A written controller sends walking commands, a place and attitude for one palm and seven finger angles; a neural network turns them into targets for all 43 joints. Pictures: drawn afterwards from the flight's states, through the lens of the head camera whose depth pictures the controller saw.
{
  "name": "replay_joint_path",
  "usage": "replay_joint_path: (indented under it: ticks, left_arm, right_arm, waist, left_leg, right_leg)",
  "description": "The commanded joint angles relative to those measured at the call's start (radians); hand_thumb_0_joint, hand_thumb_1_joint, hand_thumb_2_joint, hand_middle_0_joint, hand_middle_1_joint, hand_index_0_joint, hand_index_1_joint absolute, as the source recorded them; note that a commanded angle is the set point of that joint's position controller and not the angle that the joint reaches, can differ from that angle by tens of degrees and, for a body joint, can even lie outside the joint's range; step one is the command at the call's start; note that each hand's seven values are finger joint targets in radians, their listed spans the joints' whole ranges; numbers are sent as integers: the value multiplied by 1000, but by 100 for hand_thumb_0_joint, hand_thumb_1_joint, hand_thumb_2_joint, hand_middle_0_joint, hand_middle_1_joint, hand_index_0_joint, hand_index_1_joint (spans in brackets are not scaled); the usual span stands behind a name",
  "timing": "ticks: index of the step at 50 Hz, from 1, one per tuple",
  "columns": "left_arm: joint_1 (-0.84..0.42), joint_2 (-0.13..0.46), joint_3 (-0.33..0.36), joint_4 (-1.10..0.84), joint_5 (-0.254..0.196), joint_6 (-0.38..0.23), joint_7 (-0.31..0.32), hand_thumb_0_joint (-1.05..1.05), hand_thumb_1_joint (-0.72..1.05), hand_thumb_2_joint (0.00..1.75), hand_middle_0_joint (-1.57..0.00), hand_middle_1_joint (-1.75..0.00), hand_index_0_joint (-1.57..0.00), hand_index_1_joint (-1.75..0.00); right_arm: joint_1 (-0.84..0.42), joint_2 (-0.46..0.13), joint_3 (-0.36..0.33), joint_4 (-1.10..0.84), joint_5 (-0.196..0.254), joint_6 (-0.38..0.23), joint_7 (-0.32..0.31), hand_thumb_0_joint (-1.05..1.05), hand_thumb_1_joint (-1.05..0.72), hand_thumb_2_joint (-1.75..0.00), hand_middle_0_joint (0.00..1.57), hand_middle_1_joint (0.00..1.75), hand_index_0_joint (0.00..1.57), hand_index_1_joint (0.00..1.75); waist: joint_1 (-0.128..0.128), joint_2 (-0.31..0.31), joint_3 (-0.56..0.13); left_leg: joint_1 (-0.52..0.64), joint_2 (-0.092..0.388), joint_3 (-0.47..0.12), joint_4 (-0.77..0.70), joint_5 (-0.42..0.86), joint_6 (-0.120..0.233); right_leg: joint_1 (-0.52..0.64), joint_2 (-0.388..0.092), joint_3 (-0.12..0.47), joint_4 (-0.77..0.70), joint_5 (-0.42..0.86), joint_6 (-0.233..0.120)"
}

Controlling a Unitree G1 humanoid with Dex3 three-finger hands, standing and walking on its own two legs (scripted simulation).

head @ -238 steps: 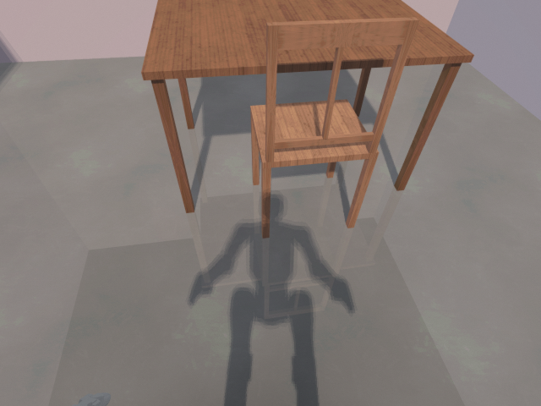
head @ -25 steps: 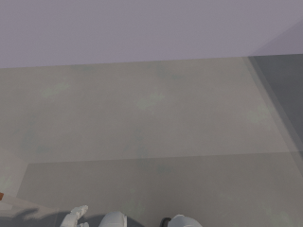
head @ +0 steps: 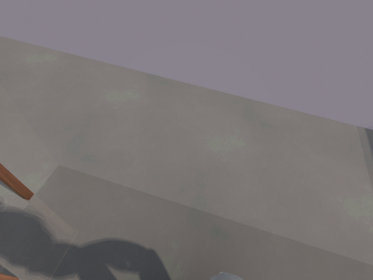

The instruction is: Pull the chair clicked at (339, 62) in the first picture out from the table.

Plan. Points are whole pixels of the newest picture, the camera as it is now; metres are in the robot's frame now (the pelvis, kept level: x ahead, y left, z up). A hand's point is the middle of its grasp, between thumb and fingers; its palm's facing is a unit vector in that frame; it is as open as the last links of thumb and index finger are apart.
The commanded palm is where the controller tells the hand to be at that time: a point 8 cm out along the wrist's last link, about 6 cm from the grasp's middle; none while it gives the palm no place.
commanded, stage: turn to face it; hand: left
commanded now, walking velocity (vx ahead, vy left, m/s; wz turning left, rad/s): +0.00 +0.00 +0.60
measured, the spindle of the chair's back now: out of the picture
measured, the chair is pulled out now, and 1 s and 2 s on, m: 0.00 0.00 0.00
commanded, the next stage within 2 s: none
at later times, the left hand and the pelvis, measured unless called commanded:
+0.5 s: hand out of the picture +0.02 +0.15 -0.13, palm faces +0.31 -0.91 -0.26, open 7.4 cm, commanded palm none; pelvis -0.01 -0.06 +0.01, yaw +18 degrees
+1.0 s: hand out of the picture -0.12 +0.21 -0.16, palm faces +0.59 -0.77 -0.23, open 7.4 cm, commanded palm none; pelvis -0.05 +0.00 +0.01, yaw +35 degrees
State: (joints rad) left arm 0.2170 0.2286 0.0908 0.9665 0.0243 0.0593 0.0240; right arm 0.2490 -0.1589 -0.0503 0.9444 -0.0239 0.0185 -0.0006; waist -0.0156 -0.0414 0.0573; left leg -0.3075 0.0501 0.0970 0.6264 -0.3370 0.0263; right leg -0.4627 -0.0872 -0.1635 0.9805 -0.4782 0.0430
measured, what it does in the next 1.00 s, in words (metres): steps on the spot, turning left: right foot, then left foot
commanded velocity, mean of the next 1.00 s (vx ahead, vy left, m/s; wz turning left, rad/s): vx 0.00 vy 0.00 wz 0.60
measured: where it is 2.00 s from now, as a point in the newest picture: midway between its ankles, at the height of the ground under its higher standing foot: outside the picture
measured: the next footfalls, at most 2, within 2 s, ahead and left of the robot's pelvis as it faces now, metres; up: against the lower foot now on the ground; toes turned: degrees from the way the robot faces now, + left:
right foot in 0.32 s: +0.06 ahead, -0.16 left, +0.00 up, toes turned +6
left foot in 0.76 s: -0.03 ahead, +0.08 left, +0.00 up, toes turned +35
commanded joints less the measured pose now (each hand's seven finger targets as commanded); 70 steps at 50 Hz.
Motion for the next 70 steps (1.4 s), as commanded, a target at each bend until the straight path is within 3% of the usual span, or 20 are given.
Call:
replay_joint_path:
  ticks: [1, 8, 13, 14, 15, 16, 17, 19, 22, 32, 36, 37, 38, 39, 42, 46, 59, 67, 69, 70]
  left_arm:
    - [-59, 49, 9, -114, -11, -41, -15, 0, 90, 90, -20, -30, -20, -30]
    - [-74, 51, 1, -127, -20, -32, -8, 0, 90, 90, -20, -30, -20, -30]
    - [33, 73, 4, -114, -25, -47, -2, 0, 90, 90, -20, -30, -20, -30]
    - [76, 102, 11, -104, -23, -56, 1, 0, 90, 90, -20, -30, -20, -30]
    - [106, 193, 28, -104, -6, -71, 10, 0, 90, 90, -20, -30, -20, -30]
    - [100, 272, 39, -117, 0, -68, 13, 0, 90, 90, -20, -30, -20, -30]
    - [80, 250, 29, -131, -4, -62, 15, 0, 90, 90, -20, -30, -20, -30]
    - [-35, 174, 14, -152, -5, -63, 14, 0, 90, 90, -20, -30, -20, -30]
    - [-37, 129, -4, -159, -2, -70, 9, 0, 90, 90, -20, -30, -20, -30]
    - [67, 188, 13, -129, 8, -59, 7, 0, 90, 90, -20, -30, -20, -30]
    - [59, 208, 23, -123, 0, -47, -1, 0, 90, 90, -20, -30, -20, -30]
    - [52, 189, 20, -126, -8, -43, -4, 0, 90, 90, -20, -30, -20, -30]
    - [39, 122, 11, -171, -17, -40, -14, 0, 90, 90, -20, -30, -20, -30]
    - [-40, 107, -6, -206, -8, -31, -8, 0, 90, 90, -20, -30, -20, -30]
    - [-65, 123, 9, -167, -6, -24, -10, 0, 90, 90, -20, -30, -20, -30]
    - [5, 123, 13, -121, -5, -21, -16, 0, 90, 90, -20, -30, -20, -30]
    - [-132, 107, 6, -178, -13, -25, 1, 0, 90, 90, -20, -30, -20, -30]
    - [-59, 97, -2, -178, -26, -36, 11, 0, 90, 90, -20, -30, -20, -30]
    - [7, 120, 7, -163, -28, -45, 17, 0, 90, 90, -20, -30, -20, -30]
    - [25, 181, 17, -163, -19, -51, 22, 0, 90, 90, -20, -30, -20, -30]
  right_arm:
    - [11, -210, -48, -52, 0, -20, -24, 0, -90, -90, 20, 30, 20, 30]
    - [11, -247, -64, -50, -1, -4, -14, 0, -90, -90, 20, 30, 20, 30]
    - [-71, -264, -76, -84, 4, 8, -6, 0, -90, -90, 20, 30, 20, 30]
    - [-84, -246, -74, -95, 10, 8, -3, 0, -90, -90, 20, 30, 20, 30]
    - [-64, -173, -65, -111, 21, 8, 4, 0, -90, -90, 20, 30, 20, 30]
    - [-92, -142, -59, -148, 12, 8, 4, 0, -90, -90, 20, 30, 20, 30]
    - [-107, -188, -71, -151, 8, 17, 4, 0, -90, -90, 20, 30, 20, 30]
    - [-105, -181, -73, -111, 1, 35, 14, 0, -90, -90, 20, 30, 20, 30]
    - [-82, -159, -65, -90, 2, 36, 29, 0, -90, -90, 20, 30, 20, 30]
    - [-209, -142, -38, -141, 12, 28, 35, 0, -90, -90, 20, 30, 20, 30]
    - [-123, -170, -39, -131, 9, 11, 31, 0, -90, -90, 20, 30, 20, 30]
    - [-45, -219, -53, -113, 8, 1, 31, 0, -90, -90, 20, 30, 20, 30]
    - [33, -347, -87, -108, 3, -9, 22, 0, -90, -90, 20, 30, 20, 30]
    - [98, -392, -95, -79, 14, -1, 12, 0, -90, -90, 20, 30, 20, 30]
    - [-29, -296, -69, -101, 7, -5, -9, 0, -90, -90, 20, 30, 20, 30]
    - [-83, -255, -52, -119, 11, -15, -10, 0, -90, -90, 20, 30, 20, 30]
    - [41, -249, -68, -73, 2, -4, -12, 0, -90, -90, 20, 30, 20, 30]
    - [10, -255, -78, -80, 1, 10, -9, 0, -90, -90, 20, 30, 20, 30]
    - [-3, -232, -75, -85, 12, 13, -3, 0, -90, -90, 20, 30, 20, 30]
    - [13, -177, -71, -88, 23, 16, 1, 0, -90, -90, 20, 30, 20, 30]
  waist:
    - [-1, 184, -110]
    - [-23, 201, -95]
    - [30, 230, -119]
    - [55, 172, -135]
    - [65, -83, -162]
    - [75, -304, -128]
    - [72, -188, -107]
    - [16, -177, -6]
    - [-1, -121, -4]
    - [70, -172, -68]
    - [32, -138, -124]
    - [-15, -4, -170]
    - [-63, 340, -198]
    - [-90, 335, -193]
    - [-38, 237, -121]
    - [8, 152, -103]
    - [-36, 192, -101]
    - [-2, 193, -154]
    - [31, 144, -178]
    - [37, -26, -179]
  left_leg:
    - [187, 230, -263, -248, 620, 131]
    - [175, 195, -313, -253, 515, 137]
    - [48, 142, -364, -168, 476, 95]
    - [-31, 99, -344, -102, 370, 50]
    - [-205, -17, -212, 93, 87, -33]
    - [-319, -96, -116, 327, -285, -78]
    - [-285, -48, -175, 485, -270, -64]
    - [-302, -13, -166, 607, -138, -72]
    - [-302, -7, -105, 598, -41, -99]
    - [-164, 5, 1, 208, -96, -96]
    - [43, -20, 42, -75, 55, -66]
    - [212, 19, -37, -204, 196, -44]
    - [385, 294, -422, -250, 554, 80]
    - [359, 396, -488, -260, 766, 181]
    - [207, 264, -384, -278, 481, 151]
    - [167, 167, -302, -312, 422, 105]
    - [181, 153, -544, -314, 319, 159]
    - [93, 82, -604, -251, 406, 122]
    - [-23, 28, -554, -200, 285, 52]
    - [-212, -46, -443, -60, 10, -10]
  right_leg:
    - [-136, -9, 135, 149, 65, 37]
    - [-17, 27, 125, -117, 33, 54]
    - [234, 67, 105, -440, 184, 40]
    - [360, 29, 127, -591, 284, 35]
    - [516, -200, 325, -707, 334, -26]
    - [454, -423, 521, -714, 478, -140]
    - [334, -439, 466, -706, 452, -191]
    - [232, -311, 333, -716, 317, -154]
    - [282, -234, 162, -658, 493, -125]
    - [395, -305, 53, -584, 639, -158]
    - [340, -293, -23, -432, 604, -95]
    - [231, -261, -47, -258, 509, -48]
    - [-83, -100, -73, -11, -13, 49]
    - [-166, -53, 43, 130, -215, 59]
    - [-161, -67, 151, 233, -4, 48]
    - [-104, -40, 158, 202, 143, 61]
    - [-63, 26, 204, -51, 62, 57]
    - [193, 103, 192, -383, 101, 19]
    - [401, 69, 199, -621, 250, 0]
    - [556, -115, 361, -720, 195, -54]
